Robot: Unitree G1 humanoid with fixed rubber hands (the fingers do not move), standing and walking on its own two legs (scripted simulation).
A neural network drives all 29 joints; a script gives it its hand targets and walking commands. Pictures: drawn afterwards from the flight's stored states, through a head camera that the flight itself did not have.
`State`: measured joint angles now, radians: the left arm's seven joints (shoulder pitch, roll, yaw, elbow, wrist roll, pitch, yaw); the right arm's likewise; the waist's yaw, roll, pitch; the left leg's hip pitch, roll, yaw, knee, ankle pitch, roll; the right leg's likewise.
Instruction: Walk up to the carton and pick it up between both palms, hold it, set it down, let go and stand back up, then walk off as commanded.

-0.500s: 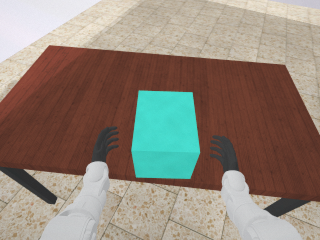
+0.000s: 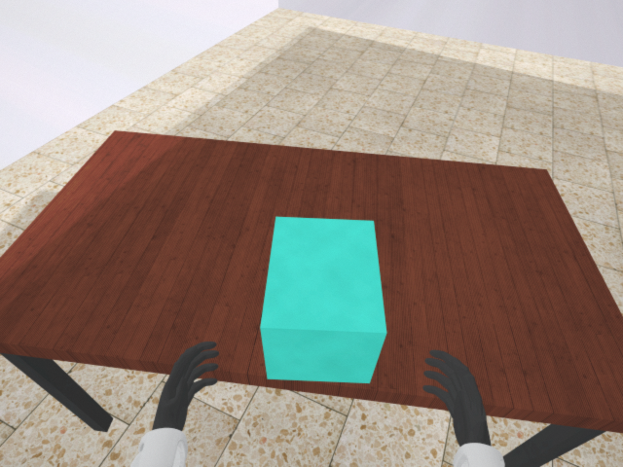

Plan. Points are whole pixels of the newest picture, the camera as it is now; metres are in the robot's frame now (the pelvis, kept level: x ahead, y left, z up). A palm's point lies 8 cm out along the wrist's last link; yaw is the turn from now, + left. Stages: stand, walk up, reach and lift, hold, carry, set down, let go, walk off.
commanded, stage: set down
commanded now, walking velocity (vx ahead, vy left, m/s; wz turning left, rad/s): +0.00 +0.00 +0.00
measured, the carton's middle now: (321, 298) +0.40 +0.02 -0.06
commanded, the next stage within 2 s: let go in 1.96 s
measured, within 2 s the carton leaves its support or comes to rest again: neither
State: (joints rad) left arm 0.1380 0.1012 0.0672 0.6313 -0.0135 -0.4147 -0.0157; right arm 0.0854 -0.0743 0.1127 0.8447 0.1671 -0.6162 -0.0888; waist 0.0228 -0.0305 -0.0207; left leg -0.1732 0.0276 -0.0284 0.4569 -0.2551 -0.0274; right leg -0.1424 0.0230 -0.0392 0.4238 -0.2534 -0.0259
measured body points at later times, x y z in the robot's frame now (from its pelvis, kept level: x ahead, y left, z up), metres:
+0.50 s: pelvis +0.01 +0.02 +0.00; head -0.01 +0.04 +0.45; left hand +0.21 +0.21 -0.04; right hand +0.16 -0.19 -0.05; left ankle -0.01 +0.13 -0.74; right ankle -0.01 -0.10 -0.74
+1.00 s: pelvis +0.03 +0.02 +0.01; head +0.02 +0.03 +0.46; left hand +0.20 +0.23 -0.05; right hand +0.17 -0.20 -0.05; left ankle +0.00 +0.13 -0.74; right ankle -0.01 -0.10 -0.74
